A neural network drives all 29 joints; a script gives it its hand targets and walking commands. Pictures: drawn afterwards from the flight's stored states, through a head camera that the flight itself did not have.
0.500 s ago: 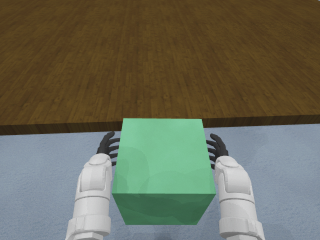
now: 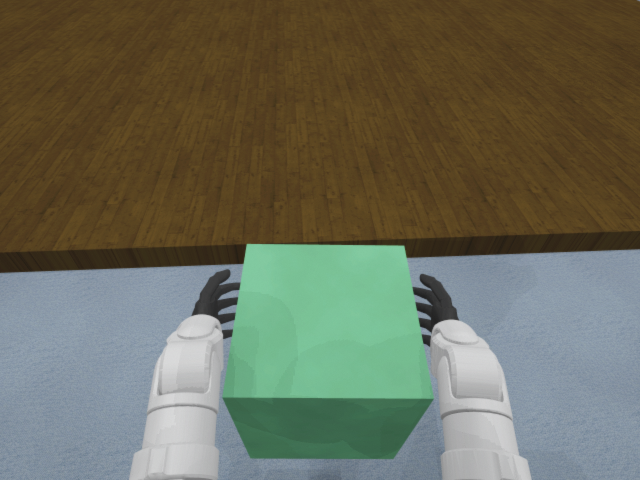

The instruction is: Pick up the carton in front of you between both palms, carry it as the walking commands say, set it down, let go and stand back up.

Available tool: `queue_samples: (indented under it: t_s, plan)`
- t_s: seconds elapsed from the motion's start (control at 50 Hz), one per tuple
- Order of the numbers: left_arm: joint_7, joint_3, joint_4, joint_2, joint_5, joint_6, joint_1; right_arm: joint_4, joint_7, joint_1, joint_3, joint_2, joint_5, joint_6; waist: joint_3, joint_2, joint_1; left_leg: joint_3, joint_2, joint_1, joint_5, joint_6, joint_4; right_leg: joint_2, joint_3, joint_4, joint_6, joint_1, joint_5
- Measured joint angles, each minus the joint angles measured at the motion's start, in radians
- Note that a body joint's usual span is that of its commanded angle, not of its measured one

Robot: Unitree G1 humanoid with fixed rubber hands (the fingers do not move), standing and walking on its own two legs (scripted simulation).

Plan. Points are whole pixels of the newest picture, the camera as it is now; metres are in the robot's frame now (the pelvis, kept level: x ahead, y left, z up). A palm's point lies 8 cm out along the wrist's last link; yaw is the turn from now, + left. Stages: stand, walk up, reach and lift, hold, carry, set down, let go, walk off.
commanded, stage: hold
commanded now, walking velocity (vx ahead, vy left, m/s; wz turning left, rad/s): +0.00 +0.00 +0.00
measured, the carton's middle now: (323, 357) +0.28 +0.00 -0.02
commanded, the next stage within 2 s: carry in 0.28 s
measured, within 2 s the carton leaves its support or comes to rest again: neither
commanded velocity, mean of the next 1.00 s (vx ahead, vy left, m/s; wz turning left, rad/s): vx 0.38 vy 0.00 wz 0.00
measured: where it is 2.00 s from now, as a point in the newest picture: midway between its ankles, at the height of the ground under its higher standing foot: (328, 315)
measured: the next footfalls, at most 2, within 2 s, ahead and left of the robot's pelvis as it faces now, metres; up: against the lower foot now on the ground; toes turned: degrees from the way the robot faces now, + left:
left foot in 0.84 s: +0.27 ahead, +0.09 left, +0.00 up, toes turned +9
right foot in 1.28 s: +0.62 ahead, -0.13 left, +0.00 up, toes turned -13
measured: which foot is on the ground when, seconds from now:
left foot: down 0.00-0.64, up 0.66-0.82, down 0.84-1.00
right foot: down 0.00-0.86, up 0.88-1.00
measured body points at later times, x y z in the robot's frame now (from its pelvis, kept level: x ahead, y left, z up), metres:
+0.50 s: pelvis +0.03 +0.00 -0.01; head -0.02 +0.00 +0.44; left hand +0.33 +0.15 +0.06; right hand +0.32 -0.15 +0.06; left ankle +0.01 +0.13 -0.74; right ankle +0.01 -0.13 -0.74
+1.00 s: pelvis +0.25 +0.01 +0.00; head +0.24 +0.01 +0.45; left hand +0.52 +0.14 +0.09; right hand +0.50 -0.16 +0.09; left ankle +0.23 +0.08 -0.75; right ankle +0.18 -0.11 -0.67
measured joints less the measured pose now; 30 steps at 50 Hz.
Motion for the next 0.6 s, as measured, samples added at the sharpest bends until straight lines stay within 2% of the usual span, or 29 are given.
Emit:
queue_samples:
  t_s: [0.28,0.34,0.38,0.44,0.5,0.56,0.6]
  plan:
    - [0.003,-0.001,0.0,0.0,-0.004,0.003,0.0,-0.002,-0.002,0.001,0.0,-0.001,0.004,0.004,-0.013,0.001,0.001,0.0,-0.001,-0.024,-0.003,-0.001,0.016,0.0,0.0,0.017,0.001,-0.025,-0.003]
    - [0.01,-0.005,-0.004,0.002,-0.016,0.014,0.007,-0.007,-0.008,0.009,0.002,-0.002,0.016,0.015,-0.078,0.001,0.002,0.005,0.0,-0.105,-0.091,-0.003,0.086,0.001,-0.002,0.083,0.0,-0.104,-0.087]
    - [0.016,-0.015,-0.032,0.003,-0.028,0.027,0.015,-0.035,-0.015,0.017,0.012,-0.004,0.027,0.028,-0.116,0.001,0.002,0.01,0.003,-0.149,-0.158,-0.003,0.115,0.0,-0.005,0.11,-0.003,-0.147,-0.151]
    - [0.027,-0.027,-0.1,0.004,-0.049,0.056,0.019,-0.104,-0.024,0.02,0.022,-0.005,0.05,0.059,-0.155,0.002,0.001,0.017,0.005,-0.202,-0.136,0.0,0.15,-0.001,-0.009,0.142,-0.005,-0.199,-0.128]
    - [0.039,-0.041,-0.181,0.008,-0.076,0.112,0.037,-0.178,-0.04,0.033,0.042,-0.007,0.075,0.113,-0.2,0.0,0.002,0.023,0.005,-0.231,-0.15,0.006,0.182,-0.004,-0.013,0.196,-0.009,-0.237,-0.176]
    - [0.055,-0.045,-0.264,0.015,-0.107,0.182,0.06,-0.242,-0.059,0.04,0.069,-0.007,0.099,0.182,-0.237,0.001,0.006,0.039,0.014,-0.235,-0.139,0.006,0.191,-0.025,-0.05,0.23,-0.015,-0.262,-0.203]
    - [0.07,-0.056,-0.317,0.015,-0.134,0.23,0.078,-0.302,-0.077,0.063,0.085,-0.011,0.115,0.233,-0.252,0.016,0.002,0.033,0.029,-0.231,-0.179,-0.002,0.204,-0.026,-0.083,0.195,-0.001,-0.24,-0.157]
